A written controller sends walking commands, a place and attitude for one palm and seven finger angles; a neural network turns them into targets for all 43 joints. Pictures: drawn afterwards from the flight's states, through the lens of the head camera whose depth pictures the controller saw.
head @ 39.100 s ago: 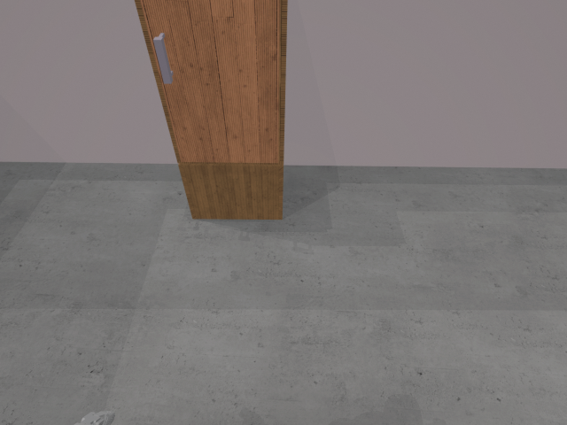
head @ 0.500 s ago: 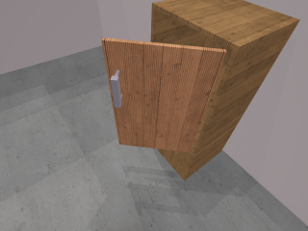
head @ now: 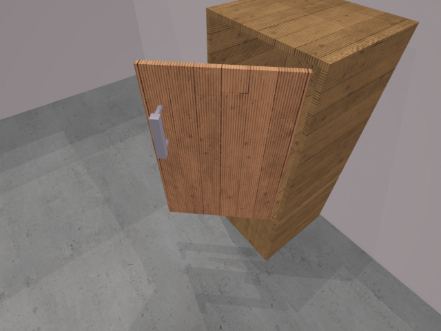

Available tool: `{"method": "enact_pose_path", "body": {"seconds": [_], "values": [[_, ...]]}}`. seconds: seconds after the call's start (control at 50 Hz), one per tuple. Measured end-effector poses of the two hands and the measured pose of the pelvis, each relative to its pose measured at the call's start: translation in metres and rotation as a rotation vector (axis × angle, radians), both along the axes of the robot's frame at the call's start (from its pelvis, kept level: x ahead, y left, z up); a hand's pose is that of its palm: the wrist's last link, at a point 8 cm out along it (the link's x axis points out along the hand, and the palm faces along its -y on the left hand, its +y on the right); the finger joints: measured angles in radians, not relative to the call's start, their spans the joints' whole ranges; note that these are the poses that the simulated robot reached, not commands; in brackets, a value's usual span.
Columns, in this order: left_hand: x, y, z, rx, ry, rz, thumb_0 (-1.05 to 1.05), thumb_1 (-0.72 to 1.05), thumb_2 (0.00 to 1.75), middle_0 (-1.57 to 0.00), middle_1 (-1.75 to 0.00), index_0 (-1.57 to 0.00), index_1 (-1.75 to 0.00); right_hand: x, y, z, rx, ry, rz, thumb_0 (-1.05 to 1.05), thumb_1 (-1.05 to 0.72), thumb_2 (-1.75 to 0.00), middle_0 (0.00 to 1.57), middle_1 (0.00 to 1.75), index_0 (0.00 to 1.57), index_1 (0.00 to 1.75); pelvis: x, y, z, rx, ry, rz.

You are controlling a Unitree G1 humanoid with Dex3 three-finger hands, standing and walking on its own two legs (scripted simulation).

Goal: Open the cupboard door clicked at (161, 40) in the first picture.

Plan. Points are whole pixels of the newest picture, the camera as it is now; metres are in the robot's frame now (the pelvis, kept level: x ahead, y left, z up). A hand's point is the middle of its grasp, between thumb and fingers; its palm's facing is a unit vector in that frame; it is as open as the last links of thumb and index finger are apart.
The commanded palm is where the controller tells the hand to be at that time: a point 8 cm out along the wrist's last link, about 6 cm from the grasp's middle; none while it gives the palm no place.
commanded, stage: look again from close up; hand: left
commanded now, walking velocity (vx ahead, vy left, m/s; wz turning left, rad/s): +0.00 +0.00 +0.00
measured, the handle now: (161, 132) +0.57 +0.18 +0.03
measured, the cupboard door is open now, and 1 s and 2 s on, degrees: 47 47 47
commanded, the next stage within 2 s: raise the hand with hooked fingers in 0.34 s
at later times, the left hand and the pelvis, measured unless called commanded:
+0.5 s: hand out of the picture +0.04 +0.18 -0.15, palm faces +0.12 -0.97 -0.20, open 7.3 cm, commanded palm +0.11 +0.22 -0.06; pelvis +0.01 +0.01 +0.00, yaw +0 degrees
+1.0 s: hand out of the picture +0.13 +0.21 -0.03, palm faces +0.12 -0.99 -0.07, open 9.4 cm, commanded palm +0.14 +0.26 -0.03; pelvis -0.05 -0.02 -0.08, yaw +3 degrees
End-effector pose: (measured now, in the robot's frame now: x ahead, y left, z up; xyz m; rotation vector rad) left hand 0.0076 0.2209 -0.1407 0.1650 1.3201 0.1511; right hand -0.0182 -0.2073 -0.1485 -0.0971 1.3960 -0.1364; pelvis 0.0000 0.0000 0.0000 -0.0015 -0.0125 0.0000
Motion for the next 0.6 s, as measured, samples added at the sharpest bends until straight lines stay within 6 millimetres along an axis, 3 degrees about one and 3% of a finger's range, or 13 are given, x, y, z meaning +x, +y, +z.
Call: {"method": "enact_pose_path", "body": {"seconds": [0.14, 0.46, 0.5, 0.54, 0.6], "values": [[0.010, 0.003, 0.000, -0.003, 0.005, -0.007, 0.01, 0.92, 0.90, -0.20, -0.30, -0.20, -0.30, 0.013, -0.007, 0.005, -0.026, -0.003, 0.009, 0.01, -0.92, -0.90, 0.20, 0.29, 0.20, 0.30, 0.005, 0.001, 0.002, 0.004, 0.005, -0.003], [-0.002, 0.001, -0.003, -0.023, 0.066, 0.005, 0.01, 0.91, 0.90, -0.20, -0.30, -0.20, -0.30, 0.059, -0.017, 0.013, -0.069, -0.077, 0.036, 0.00, -0.91, -0.90, 0.20, 0.29, 0.20, 0.30, 0.014, 0.005, 0.004, -0.001, 0.008, -0.010], [0.024, 0.009, 0.016, 0.000, -0.092, 0.086, 0.02, 0.92, 0.89, -0.21, -0.30, -0.20, -0.30, 0.071, -0.018, 0.019, -0.086, -0.182, 0.037, 0.00, -0.91, -0.90, 0.20, 0.29, 0.20, 0.30, 0.013, 0.005, 0.003, 0.002, 0.008, -0.006], [0.065, 0.024, 0.055, 0.074, -0.380, 0.105, 0.03, 0.94, 0.89, -0.21, -0.31, -0.20, -0.30, 0.088, -0.020, 0.026, -0.100, -0.332, 0.042, 0.01, -0.91, -0.90, 0.20, 0.29, 0.20, 0.30, 0.011, 0.005, 0.001, 0.018, 0.013, 0.004], [0.123, 0.028, 0.115, 0.100, -0.750, 0.090, 0.03, 0.91, 0.88, -0.21, -0.33, -0.20, -0.32, 0.118, -0.023, 0.031, -0.095, -0.518, 0.050, 0.01, -0.91, -0.90, 0.20, 0.29, 0.20, 0.30, 0.004, 0.007, -0.004, 0.022, 0.024, 0.035]]}}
